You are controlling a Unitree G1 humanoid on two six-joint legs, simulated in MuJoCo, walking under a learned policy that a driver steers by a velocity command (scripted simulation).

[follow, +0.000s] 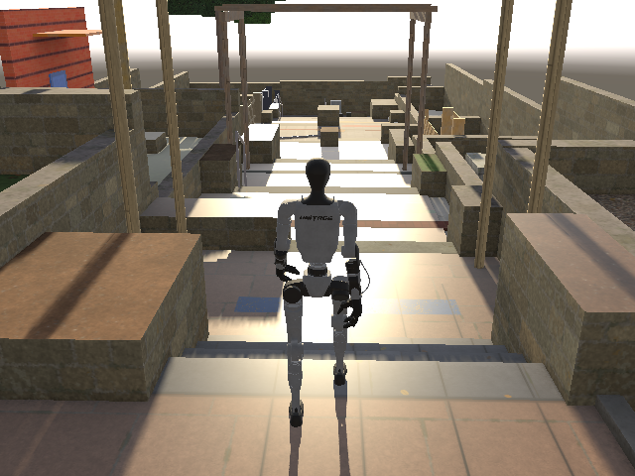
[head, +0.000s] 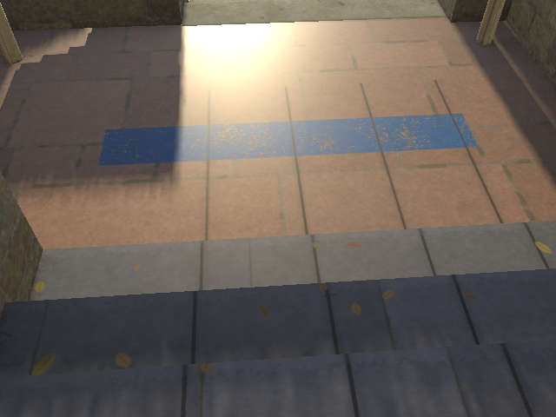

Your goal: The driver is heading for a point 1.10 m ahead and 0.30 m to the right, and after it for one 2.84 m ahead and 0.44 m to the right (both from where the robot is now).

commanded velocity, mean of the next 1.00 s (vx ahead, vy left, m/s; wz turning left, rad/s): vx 0.50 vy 0.00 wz -0.06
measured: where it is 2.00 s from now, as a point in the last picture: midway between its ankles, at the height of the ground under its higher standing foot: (285, 309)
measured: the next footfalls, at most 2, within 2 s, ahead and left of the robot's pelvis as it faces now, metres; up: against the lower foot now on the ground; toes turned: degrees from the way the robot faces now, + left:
right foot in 0.08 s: +0.23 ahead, -0.12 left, +0.00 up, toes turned -2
left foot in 0.76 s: +0.59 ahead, +0.16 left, -0.16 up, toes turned +6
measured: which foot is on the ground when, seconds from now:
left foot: down 0.00-0.08, up 0.10-0.74, down 0.76-1.00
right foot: up 0.00-0.06, down 0.08-0.78, up 0.80-1.00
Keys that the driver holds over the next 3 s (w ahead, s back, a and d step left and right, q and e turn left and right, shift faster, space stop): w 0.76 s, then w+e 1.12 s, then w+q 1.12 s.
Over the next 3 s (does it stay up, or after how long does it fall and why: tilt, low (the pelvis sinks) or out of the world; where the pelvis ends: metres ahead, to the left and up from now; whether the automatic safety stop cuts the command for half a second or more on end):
stays up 1.62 -0.28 -0.65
